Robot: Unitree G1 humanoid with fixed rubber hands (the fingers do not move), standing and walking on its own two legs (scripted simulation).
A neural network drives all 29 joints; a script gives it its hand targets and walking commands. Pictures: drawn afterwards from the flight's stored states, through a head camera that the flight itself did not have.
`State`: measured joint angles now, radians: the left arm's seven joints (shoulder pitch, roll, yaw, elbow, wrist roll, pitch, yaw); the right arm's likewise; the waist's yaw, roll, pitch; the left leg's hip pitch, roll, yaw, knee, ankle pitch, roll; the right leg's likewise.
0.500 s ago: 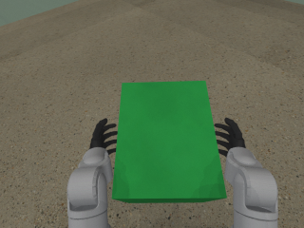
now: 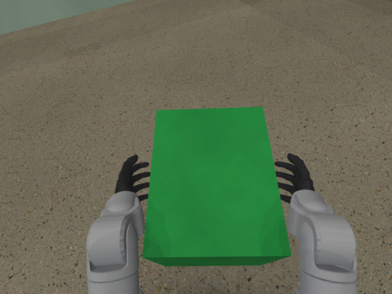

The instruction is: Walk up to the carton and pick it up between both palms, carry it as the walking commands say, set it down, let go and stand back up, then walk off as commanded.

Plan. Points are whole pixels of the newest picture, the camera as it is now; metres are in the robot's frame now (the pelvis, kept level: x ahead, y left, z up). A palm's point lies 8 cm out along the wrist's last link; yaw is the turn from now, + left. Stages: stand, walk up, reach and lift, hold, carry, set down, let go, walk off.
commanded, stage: carry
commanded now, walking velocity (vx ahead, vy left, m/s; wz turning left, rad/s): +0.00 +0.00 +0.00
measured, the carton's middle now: (211, 191) +0.34 +0.01 -0.01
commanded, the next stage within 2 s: none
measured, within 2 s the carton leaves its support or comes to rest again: neither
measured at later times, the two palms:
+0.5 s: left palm (33, 260) +0.16 +0.28 +0.11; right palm (228, 232) +0.20 -0.02 +0.13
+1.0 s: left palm out of the picture +0.06 +0.24 +0.14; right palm out of the picture +0.10 -0.06 +0.14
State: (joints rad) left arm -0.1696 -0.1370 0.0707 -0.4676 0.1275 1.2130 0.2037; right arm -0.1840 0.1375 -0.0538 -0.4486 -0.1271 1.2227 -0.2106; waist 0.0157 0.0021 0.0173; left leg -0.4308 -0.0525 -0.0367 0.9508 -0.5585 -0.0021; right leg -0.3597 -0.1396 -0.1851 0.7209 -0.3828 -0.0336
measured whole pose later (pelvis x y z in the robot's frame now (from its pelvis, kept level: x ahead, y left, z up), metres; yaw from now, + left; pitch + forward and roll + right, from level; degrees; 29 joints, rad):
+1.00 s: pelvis -0.17 +0.06 +0.02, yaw +5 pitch +2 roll +1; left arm -0.16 -0.14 0.07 -0.42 0.16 1.26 0.18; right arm -0.16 0.13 -0.05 -0.39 -0.13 1.27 -0.20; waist 0.02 -0.05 -0.13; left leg -0.37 0.01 0.04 0.69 -0.30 -0.02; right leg -0.28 -0.04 -0.20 0.46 -0.22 -0.06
